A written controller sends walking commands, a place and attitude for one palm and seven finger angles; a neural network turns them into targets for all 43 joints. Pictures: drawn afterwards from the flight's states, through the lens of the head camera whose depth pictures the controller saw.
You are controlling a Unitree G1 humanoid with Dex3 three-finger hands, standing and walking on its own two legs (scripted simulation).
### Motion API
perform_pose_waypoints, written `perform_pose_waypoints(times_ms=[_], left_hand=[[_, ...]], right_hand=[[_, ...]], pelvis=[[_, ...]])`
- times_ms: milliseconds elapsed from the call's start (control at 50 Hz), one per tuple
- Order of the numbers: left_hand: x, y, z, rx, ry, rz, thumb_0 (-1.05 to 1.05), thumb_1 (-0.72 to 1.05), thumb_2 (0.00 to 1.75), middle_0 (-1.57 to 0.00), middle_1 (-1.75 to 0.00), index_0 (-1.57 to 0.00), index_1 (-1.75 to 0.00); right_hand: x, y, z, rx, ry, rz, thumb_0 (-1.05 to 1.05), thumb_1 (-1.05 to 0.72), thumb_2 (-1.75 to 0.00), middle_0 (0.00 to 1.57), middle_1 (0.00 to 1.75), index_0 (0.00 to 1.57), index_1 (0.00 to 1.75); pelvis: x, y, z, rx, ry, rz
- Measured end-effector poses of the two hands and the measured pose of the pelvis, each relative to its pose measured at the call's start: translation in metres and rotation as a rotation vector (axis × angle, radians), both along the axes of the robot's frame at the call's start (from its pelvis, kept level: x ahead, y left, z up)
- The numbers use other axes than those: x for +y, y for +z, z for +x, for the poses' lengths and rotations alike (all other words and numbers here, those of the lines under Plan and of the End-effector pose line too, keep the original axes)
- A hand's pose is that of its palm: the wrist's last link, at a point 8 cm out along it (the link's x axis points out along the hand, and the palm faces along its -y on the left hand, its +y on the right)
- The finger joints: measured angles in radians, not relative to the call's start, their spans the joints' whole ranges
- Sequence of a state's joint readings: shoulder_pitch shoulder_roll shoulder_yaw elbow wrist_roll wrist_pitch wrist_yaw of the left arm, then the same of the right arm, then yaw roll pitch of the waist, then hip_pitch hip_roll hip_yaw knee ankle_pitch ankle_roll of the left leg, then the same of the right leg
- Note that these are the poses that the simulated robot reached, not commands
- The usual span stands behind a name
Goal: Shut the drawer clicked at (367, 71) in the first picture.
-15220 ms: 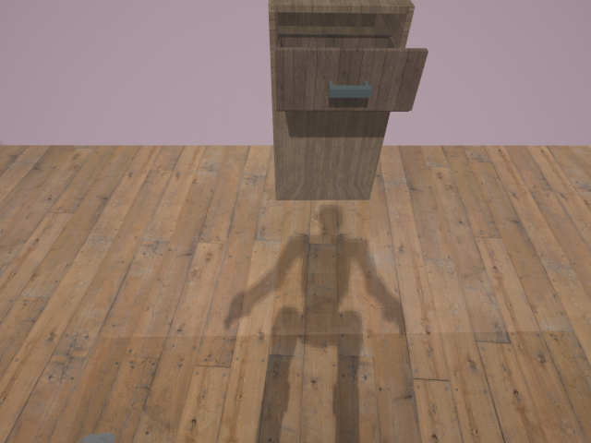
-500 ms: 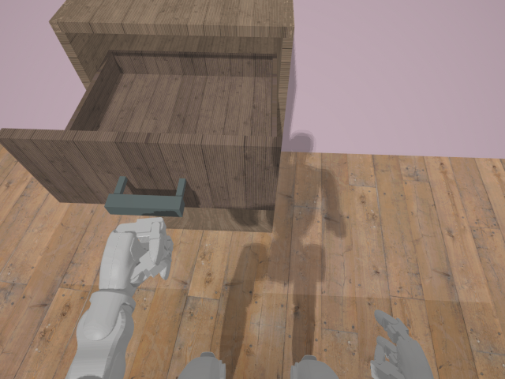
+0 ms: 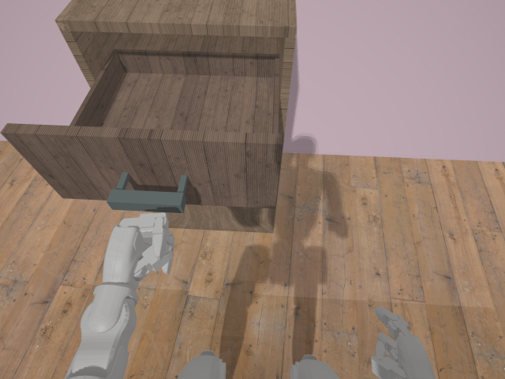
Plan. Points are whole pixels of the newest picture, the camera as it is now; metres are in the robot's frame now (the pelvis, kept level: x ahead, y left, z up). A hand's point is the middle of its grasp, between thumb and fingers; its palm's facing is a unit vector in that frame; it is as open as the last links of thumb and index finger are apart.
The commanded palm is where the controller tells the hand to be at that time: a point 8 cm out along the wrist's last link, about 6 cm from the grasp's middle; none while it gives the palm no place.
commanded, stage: push the drawer shut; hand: left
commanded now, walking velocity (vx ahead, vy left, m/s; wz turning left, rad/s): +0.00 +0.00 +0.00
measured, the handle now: (150, 190) +0.40 +0.19 +0.05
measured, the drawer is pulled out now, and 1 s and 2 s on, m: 0.28 0.16 0.04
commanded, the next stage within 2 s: none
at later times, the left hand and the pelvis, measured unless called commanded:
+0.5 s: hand (174, 210) +0.36 +0.14 +0.04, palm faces -0.04 -1.00 -0.04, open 3.0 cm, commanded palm +0.35 +0.20 +0.05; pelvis +0.00 +0.01 +0.00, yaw -1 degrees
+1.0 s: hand (183, 176) +0.43 +0.14 +0.05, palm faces -0.03 -1.00 -0.03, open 3.1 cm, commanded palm +0.41 +0.19 +0.05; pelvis -0.01 +0.01 +0.00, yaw -2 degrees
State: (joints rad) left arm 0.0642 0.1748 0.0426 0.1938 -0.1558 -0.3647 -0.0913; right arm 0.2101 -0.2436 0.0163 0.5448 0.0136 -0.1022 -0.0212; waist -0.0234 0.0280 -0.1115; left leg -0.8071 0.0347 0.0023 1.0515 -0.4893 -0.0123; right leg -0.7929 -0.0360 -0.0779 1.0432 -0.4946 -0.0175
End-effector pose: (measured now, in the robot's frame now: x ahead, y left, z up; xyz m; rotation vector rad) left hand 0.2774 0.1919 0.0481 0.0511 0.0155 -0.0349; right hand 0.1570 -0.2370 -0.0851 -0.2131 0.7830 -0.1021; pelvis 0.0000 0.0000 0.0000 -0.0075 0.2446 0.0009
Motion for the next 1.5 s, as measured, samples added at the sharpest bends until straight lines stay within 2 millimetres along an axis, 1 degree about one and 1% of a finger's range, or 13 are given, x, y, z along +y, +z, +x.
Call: perform_pose_waypoints(times_ms=[100,300,840,1060,1320,1500], left_hand=[[0.003,0.002,0.020,-0.010,-0.003,-0.002,0.02,0.90,0.90,-1.40,-1.60,-1.40,-1.60],[0.005,-0.001,0.040,0.002,-0.007,-0.006,-0.01,0.86,0.92,-1.40,-1.60,-1.40,-1.60],[0.004,-0.001,0.116,0.001,0.002,-0.016,-0.02,0.84,0.91,-1.40,-1.60,-1.40,-1.60],[0.001,0.000,0.141,0.002,0.011,-0.016,-0.01,0.86,0.91,-1.40,-1.60,-1.40,-1.60],[0.002,-0.001,0.173,0.007,0.013,-0.016,-0.02,0.83,0.91,-1.40,-1.60,-1.40,-1.60],[-0.002,0.001,0.194,0.005,0.019,-0.019,0.01,0.86,0.91,-1.40,-1.60,-1.40,-1.60]], right_hand=[[-0.002,-0.003,-0.005,0.023,-0.011,-0.006,0.02,-0.91,-0.90,0.20,0.30,0.20,0.30],[-0.006,-0.009,-0.026,0.101,-0.035,-0.014,0.02,-0.91,-0.90,0.20,0.30,0.20,0.30],[-0.006,-0.021,-0.085,0.272,-0.117,-0.026,0.01,-0.91,-0.90,0.20,0.30,0.20,0.30],[-0.006,-0.026,-0.110,0.350,-0.147,-0.021,0.01,-0.91,-0.90,0.20,0.30,0.20,0.30],[-0.010,-0.030,-0.134,0.433,-0.166,-0.040,0.01,-0.91,-0.90,0.20,0.30,0.20,0.30],[-0.010,-0.033,-0.151,0.493,-0.188,-0.037,0.01,-0.91,-0.90,0.20,0.30,0.20,0.30]], pelvis=[[0.000,0.000,-0.001,0.005,-0.001,-0.001],[0.002,0.002,-0.001,0.013,-0.002,-0.001],[0.011,-0.001,-0.007,0.056,-0.022,-0.007],[0.013,-0.002,-0.007,0.076,-0.031,-0.007],[0.012,-0.008,-0.010,0.110,-0.029,-0.011],[0.012,-0.011,-0.009,0.137,-0.036,-0.012]])
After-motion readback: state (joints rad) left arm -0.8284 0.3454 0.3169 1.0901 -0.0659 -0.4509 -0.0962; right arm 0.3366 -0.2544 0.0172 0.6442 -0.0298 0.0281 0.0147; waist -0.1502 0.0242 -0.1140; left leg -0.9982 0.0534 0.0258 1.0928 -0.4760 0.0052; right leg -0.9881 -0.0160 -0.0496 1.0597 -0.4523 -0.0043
